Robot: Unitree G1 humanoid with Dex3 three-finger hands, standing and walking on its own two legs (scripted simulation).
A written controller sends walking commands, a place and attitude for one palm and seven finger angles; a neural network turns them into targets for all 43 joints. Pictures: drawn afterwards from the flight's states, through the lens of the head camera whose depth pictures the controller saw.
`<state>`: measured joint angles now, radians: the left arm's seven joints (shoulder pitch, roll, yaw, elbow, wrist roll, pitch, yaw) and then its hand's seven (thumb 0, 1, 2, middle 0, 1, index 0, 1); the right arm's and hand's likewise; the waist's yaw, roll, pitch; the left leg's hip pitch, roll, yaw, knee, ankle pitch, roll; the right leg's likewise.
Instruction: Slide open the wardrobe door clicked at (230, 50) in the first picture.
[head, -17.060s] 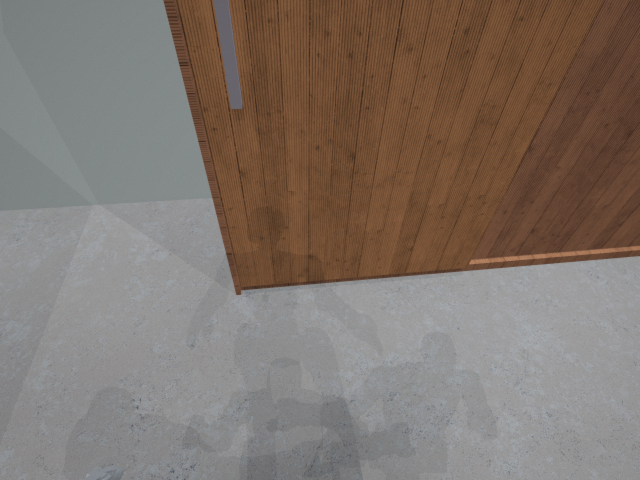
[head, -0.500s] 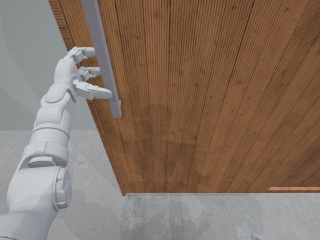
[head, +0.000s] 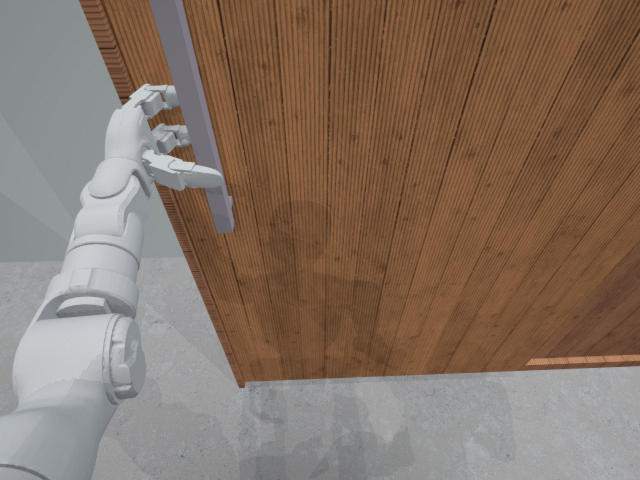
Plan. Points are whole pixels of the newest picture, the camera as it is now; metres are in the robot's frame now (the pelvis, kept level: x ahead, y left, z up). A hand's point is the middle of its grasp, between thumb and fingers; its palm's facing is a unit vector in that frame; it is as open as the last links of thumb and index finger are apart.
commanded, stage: slide the fingers in behind the handle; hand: left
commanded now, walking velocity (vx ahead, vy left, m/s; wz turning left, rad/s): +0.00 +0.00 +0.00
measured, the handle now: (204, 126) +0.50 +0.16 +0.20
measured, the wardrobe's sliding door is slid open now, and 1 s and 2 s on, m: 0.00 0.00 0.00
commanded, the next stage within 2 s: grip the handle and tug to test in 1.60 s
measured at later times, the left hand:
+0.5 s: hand (199, 148) +0.45 +0.15 +0.20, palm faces +0.05 -1.00 +0.01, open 14.0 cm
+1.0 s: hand (219, 147) +0.45 +0.13 +0.20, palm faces +0.06 -1.00 +0.01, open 14.0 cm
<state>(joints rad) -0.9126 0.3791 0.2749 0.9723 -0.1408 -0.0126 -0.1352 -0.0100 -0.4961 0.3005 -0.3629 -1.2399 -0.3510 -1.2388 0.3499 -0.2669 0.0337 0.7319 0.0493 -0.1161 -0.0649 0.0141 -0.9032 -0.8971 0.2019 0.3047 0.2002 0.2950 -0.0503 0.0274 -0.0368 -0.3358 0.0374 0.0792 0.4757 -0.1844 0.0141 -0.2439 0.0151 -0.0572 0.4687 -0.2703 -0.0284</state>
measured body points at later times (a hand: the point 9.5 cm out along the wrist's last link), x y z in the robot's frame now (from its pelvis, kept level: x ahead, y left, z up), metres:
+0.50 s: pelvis +0.01 +0.00 +0.00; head +0.01 -0.01 +0.45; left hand +0.44 +0.21 +0.21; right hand +0.13 -0.25 -0.11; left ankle +0.04 +0.11 -0.74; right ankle -0.02 -0.10 -0.74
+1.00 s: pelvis +0.01 -0.01 +0.00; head +0.01 -0.02 +0.45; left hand +0.44 +0.18 +0.20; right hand +0.12 -0.26 -0.11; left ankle +0.04 +0.11 -0.74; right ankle -0.02 -0.10 -0.74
